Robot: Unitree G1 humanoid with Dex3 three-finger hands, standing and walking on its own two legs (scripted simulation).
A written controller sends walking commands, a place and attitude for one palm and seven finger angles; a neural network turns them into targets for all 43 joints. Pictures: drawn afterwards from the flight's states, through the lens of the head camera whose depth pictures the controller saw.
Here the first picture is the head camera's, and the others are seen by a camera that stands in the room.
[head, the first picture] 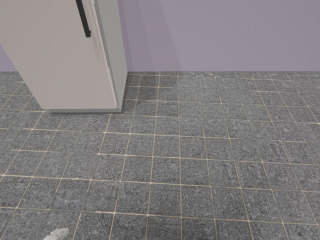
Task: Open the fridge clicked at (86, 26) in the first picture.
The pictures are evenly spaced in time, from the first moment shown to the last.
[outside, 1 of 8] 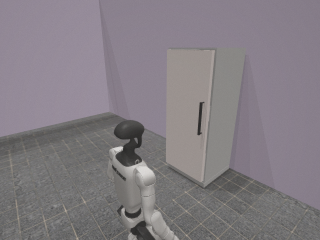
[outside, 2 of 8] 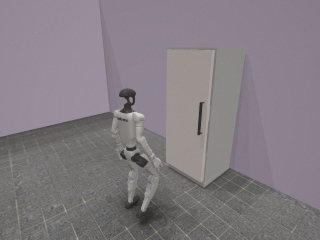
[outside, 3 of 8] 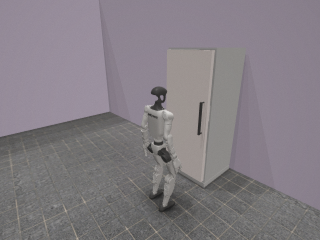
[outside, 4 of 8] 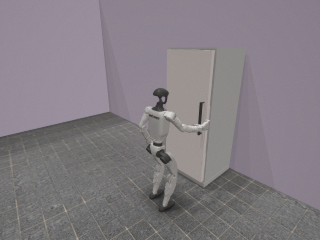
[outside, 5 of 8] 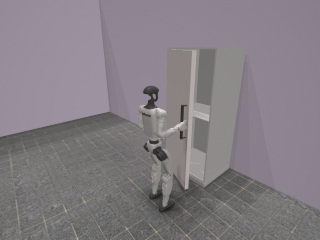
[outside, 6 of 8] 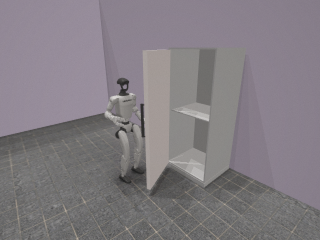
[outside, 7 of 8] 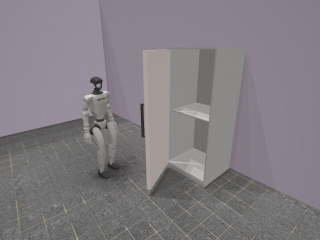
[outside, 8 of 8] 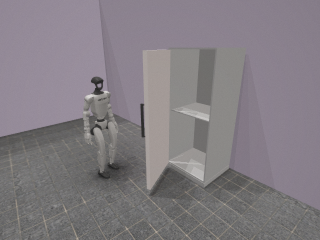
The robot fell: no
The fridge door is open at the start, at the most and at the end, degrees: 0 69 65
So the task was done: yes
